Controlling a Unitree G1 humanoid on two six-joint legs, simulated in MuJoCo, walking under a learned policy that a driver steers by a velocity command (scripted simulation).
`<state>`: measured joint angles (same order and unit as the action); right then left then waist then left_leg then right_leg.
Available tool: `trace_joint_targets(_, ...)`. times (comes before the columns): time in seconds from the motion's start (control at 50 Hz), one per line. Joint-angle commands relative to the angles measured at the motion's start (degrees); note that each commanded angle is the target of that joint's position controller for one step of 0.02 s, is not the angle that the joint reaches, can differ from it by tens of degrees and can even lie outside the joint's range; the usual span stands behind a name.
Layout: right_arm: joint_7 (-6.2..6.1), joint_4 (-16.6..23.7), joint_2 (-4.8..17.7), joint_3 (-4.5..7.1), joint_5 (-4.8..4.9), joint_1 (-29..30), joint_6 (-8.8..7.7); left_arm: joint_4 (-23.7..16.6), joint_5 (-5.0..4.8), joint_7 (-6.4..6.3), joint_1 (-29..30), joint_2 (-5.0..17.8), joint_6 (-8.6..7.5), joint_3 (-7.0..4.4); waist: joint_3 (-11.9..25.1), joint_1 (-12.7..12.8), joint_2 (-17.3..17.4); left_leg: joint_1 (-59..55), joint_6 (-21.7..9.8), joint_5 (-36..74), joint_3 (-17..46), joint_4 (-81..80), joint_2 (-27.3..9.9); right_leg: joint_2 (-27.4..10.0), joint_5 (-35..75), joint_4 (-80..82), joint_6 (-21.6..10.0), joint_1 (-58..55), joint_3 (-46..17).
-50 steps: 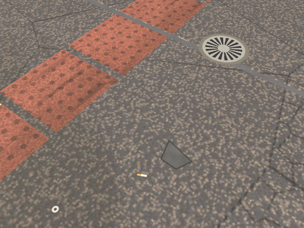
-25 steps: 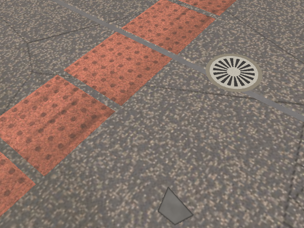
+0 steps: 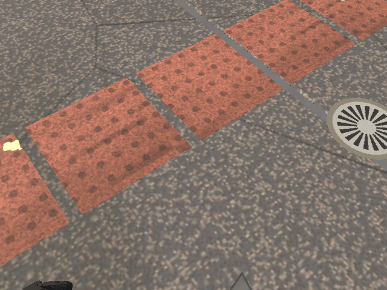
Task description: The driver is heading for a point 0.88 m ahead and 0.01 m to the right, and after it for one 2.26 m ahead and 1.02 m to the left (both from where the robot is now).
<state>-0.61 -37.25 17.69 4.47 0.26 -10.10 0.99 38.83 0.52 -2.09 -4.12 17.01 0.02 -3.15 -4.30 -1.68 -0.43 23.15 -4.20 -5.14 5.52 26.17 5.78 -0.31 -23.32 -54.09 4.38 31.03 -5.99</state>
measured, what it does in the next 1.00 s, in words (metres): walks ahead: right foot, then left foot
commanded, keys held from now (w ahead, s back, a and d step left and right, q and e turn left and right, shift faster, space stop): q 0.24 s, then w+q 0.04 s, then w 0.22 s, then w+e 0.50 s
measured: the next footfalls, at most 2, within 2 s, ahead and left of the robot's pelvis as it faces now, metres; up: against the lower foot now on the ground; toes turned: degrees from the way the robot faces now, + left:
right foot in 0.18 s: +0.10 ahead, -0.16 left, +0.00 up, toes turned +13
left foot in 0.60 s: +0.07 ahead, +0.11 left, +0.00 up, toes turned +15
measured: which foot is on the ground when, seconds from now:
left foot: down 0.00-0.18, up 0.20-0.58, down 0.60-1.00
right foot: up 0.00-0.16, down 0.18-0.58, up 0.60-1.00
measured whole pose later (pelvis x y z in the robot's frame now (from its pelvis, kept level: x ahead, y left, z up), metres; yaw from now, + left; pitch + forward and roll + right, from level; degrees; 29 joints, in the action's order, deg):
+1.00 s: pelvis +0.23 +0.01 -0.01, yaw +4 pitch +2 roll +1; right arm -0.7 -47.3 16.3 3.8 0.6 -22.3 -3.8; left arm 36.7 -1.2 3.9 -5.0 15.6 -2.5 -2.3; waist -2.3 -4.7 -1.6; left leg -9.1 1.6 -23.8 -11.4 12.8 -0.5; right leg -2.3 -2.4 -36.2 -3.4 36.9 2.0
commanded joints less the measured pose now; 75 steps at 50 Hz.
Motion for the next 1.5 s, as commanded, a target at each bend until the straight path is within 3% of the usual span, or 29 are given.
trace_joint_targets(0.02,-1.13,4.83,9.72,2.90,0.15,2.31,0.18,-1.79,-0.25,-0.08,-4.17,4.25,-0.08,-1.29,12.67,1.69,6.90,-7.06,-8.80,0.41,16.43,-7.52,-12.81,1.24,4.04,5.09,0.76,-5.17,0.67)
trace_joint_targets(0.16,-0.86,5.70,8.73,2.63,0.84,3.20,1.75,-1.54,-0.80,1.38,-6.25,4.79,-1.92,-2.20,10.85,2.49,10.26,-7.28,-5.36,-4.86,22.72,-3.31,-10.84,2.64,9.11,26.90,-2.54,-14.67,1.91)
trace_joint_targets(0.18,-1.01,5.70,7.53,2.26,1.09,2.18,1.86,-1.12,-0.35,1.33,-7.90,6.50,-2.04,-2.88,10.97,2.84,8.36,-4.14,-3.00,-8.37,21.04,-0.25,-8.46,-1.12,12.42,32.03,-4.16,-19.99,-0.10)
trace_joint_targets(0.2,-0.95,6.34,4.72,1.55,0.83,0.63,1.81,-1.80,0.95,0.99,-7.75,11.42,-1.73,-3.89,10.75,1.06,-3.59,3.85,0.56,-19.95,12.93,10.75,-2.82,-13.66,14.63,35.80,-9.51,-24.65,-12.01)
trace_joint_targets(0.22,-0.84,7.70,6.97,2.39,1.02,1.55,1.03,-1.75,2.88,1.16,-6.56,13.07,-1.50,-4.32,7.72,0.57,-17.38,11.64,3.63,-30.34,3.50,24.20,3.28,-21.76,23.36,38.90,-18.22,-20.92,-24.21)
trace_joint_targets(0.26,-0.54,4.61,11.38,4.13,0.52,-1.74,0.90,-3.78,1.61,0.48,-2.29,7.29,-1.71,-2.85,7.82,-0.44,-7.91,12.27,6.21,-23.69,3.63,38.52,-1.45,-18.91,20.14,37.24,-16.89,-20.67,-16.10)
trace_joint_targets(0.3,-0.57,3.86,7.68,3.08,0.30,-1.62,1.72,-3.31,-0.50,-0.16,-3.61,5.89,-1.55,-2.30,6.18,1.24,-7.27,17.02,7.63,-16.78,1.85,41.69,-3.12,-14.35,5.30,38.59,-13.93,-24.16,-11.61)
trace_joint_targets(0.42,0.77,5.97,2.51,0.38,0.49,5.18,-0.83,-0.81,-0.56,0.18,-11.62,8.08,-2.29,-2.72,4.50,5.93,-9.16,13.20,7.57,-14.98,-3.40,24.21,-5.43,-13.46,-0.90,43.28,-14.92,-27.71,-7.82)
trace_joint_targets(0.5,1.68,5.12,2.60,-0.18,0.77,4.96,-2.41,0.54,-1.63,1.41,-12.62,10.49,-2.68,-3.40,2.52,5.58,-10.13,0.07,5.06,-16.47,-7.61,10.36,-5.31,-13.53,2.32,43.32,-15.54,-20.69,-4.46)
trace_joint_targets(0.56,1.73,1.89,3.13,0.38,1.20,-2.15,-3.34,1.63,-2.72,2.37,-12.75,9.17,-2.16,-2.53,2.93,0.80,-7.17,-16.93,2.32,-6.98,-8.77,-4.60,-3.71,-12.18,4.46,38.25,-14.55,-12.61,-4.60)
trace_joint_targets(0.58,1.17,0.52,4.39,0.96,1.22,-7.40,-3.42,1.57,-2.34,2.66,-11.98,6.32,-2.50,-1.52,5.67,-1.97,-5.80,-27.18,1.48,-6.49,-5.69,-4.83,-6.24,-9.93,4.68,33.11,-12.12,-6.86,-2.89)
trace_joint_targets(0.6,0.33,-0.49,7.78,1.76,0.31,-15.57,-3.42,-0.07,-1.11,3.29,-9.09,1.05,-3.13,0.27,10.54,-5.63,3.92,-38.38,-1.38,-9.90,8.37,-7.49,-18.06,-4.00,-1.50,15.14,-7.78,2.59,2.67)
trace_joint_targets(0.62,0.33,-0.72,15.00,3.53,-0.61,-17.07,-3.44,-3.24,-1.86,2.80,-8.81,1.06,-4.31,0.14,9.65,-4.93,15.08,-37.98,-9.71,-20.24,25.99,-11.99,-29.86,0.57,-9.94,1.47,-5.71,15.88,6.19)
trace_joint_targets(0.64,0.56,-1.14,10.92,2.68,-0.54,-16.30,-4.33,-3.12,-3.02,2.36,-7.42,6.42,-4.71,-1.26,6.75,-5.87,10.53,-33.07,-12.69,-28.78,27.66,-13.72,-30.13,-2.63,-9.71,-8.10,-5.73,19.00,1.14)
trace_joint_targets(0.66,0.65,-1.15,6.88,1.30,-0.11,-13.28,-5.12,-2.51,-3.52,2.61,-8.07,7.81,-4.63,-1.93,2.62,-4.02,10.90,-31.49,-10.52,-31.13,22.70,-14.85,-26.75,-3.62,-4.08,-10.49,-6.40,21.61,-0.67)
trace_joint_targets(0.74,0.59,-1.23,2.95,0.15,-1.01,-6.60,-6.42,-0.32,-2.19,3.16,-9.12,4.56,-3.78,-1.73,-0.84,-0.18,7.64,-23.77,-5.41,-5.51,4.23,-18.24,-20.19,-4.71,12.02,-9.02,-4.60,18.12,-0.97)
trace_joint_targets(0.84,0.10,-3.20,4.70,0.64,-0.76,-6.34,-6.96,-2.39,-1.71,3.96,-4.37,1.48,-3.36,-0.33,-1.31,-0.66,5.22,-18.60,-4.63,6.15,-8.20,-19.72,-17.99,-4.30,24.79,6.03,-2.84,11.02,3.10)
trace_joint_targets(0.94,-0.24,-6.48,7.66,1.46,0.60,-10.17,-6.04,-6.39,-1.87,5.98,3.22,1.15,-3.50,0.39,-3.54,-2.41,3.53,-24.38,-3.61,12.29,-12.33,-18.18,-21.17,-3.59,24.41,17.23,-6.78,8.69,7.02)
trace_joint_targets(1.0,-0.69,-6.79,10.33,2.12,0.69,-10.04,-4.67,-7.31,-1.79,6.45,0.49,4.12,-3.06,-0.98,1.88,0.98,6.04,-29.49,-1.88,41.56,-15.00,-6.77,-21.62,1.29,16.37,17.90,-10.44,0.49,11.59)
trace_joint_targets(1.04,-1.20,-6.26,10.83,2.00,0.76,-9.58,-3.88,-4.22,-2.13,5.46,-14.44,9.25,-2.34,-3.90,10.82,9.51,5.34,-22.46,0.56,47.51,-17.09,14.80,-19.11,5.53,16.37,20.54,-14.15,-21.97,12.08)
trace_joint_targets(1.06,-1.24,-5.08,7.74,0.74,-0.52,-11.65,-4.47,-2.85,-2.30,4.03,-21.88,13.69,-1.40,-5.32,16.61,11.47,-2.77,-7.37,2.78,22.41,-16.64,33.12,-15.96,-2.98,15.40,21.04,-17.44,-40.01,-2.04)
trace_joint_targets(1.08,-0.22,-2.21,0.90,-1.69,-0.90,-16.04,-6.10,-4.40,-2.62,3.96,-18.35,17.49,-1.96,-5.44,24.68,4.70,-16.30,14.59,6.04,-26.38,-8.99,55.05,-2.89,-17.78,1.27,30.92,-29.62,-55.67,-37.51)
trace_joint_targets(1.1,0.70,-1.59,7.39,-0.36,0.69,-9.59,-8.25,-5.29,-2.02,4.16,-19.24,12.25,-2.47,-4.02,27.02,9.30,-7.86,19.39,4.68,-25.27,2.22,57.72,-5.20,-18.14,-3.70,37.19,-27.36,-54.86,-41.25)
trace_joint_targets(1.12,1.06,0.46,8.28,-0.18,2.52,-4.27,-9.06,-4.57,-1.37,4.12,-17.74,10.19,-3.05,-3.33,17.98,8.93,-5.27,21.83,3.51,-21.06,1.21,55.43,-7.33,-16.31,-0.64,37.94,-24.42,-47.69,-32.88)
trace_joint_targets(1.14,0.68,0.98,6.98,-0.64,1.73,-3.16,-9.45,-4.63,-1.40,4.16,-14.11,9.65,-3.53,-3.05,11.25,5.62,1.21,20.41,3.25,-17.00,0.68,49.45,-9.91,-13.84,6.65,38.32,-22.82,-37.60,-26.30)
trace_joint_targets(1.16,0.24,0.43,7.07,-0.33,0.26,-3.28,-9.21,-5.19,-1.18,4.00,-10.67,7.96,-3.78,-2.62,8.93,3.39,1.69,17.06,3.52,-14.87,0.57,44.33,-11.78,-11.59,12.83,38.59,-21.81,-30.95,-21.28)
trace_joint_targets(1.28,-0.13,1.04,4.57,-0.96,-1.59,-1.89,-6.32,-4.65,-1.01,2.43,-8.91,8.64,-4.22,-2.67,3.86,0.97,-1.08,11.89,8.46,-4.90,-1.80,29.90,-12.16,-6.66,23.63,42.66,-21.82,-14.46,-11.21)
trace_joint_targets(1.4,1.00,3.73,3.39,-1.70,-0.24,10.39,-7.52,-2.01,-2.00,1.53,-14.18,9.98,-3.08,-3.16,3.41,6.12,-3.33,4.83,8.96,10.79,-1.99,7.68,-7.04,-4.45,15.29,39.12,-17.52,-14.37,-11.25)
trace_joint_targets(1.5,1.95,2.79,6.42,-0.09,0.25,6.30,-8.63,-0.72,-1.68,1.40,-15.21,8.21,-2.26,-2.78,5.01,3.21,-6.90,-1.00,4.94,2.68,-1.67,1.37,-6.64,-7.59,17.02,30.21,-15.19,-22.83,-17.47)
Keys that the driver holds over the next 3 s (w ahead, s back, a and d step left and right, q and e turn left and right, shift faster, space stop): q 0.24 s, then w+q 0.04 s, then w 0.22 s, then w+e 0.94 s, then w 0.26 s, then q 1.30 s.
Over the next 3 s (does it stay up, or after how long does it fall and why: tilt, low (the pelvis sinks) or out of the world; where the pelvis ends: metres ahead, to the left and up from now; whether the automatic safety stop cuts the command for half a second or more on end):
stays up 0.81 -0.05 0.00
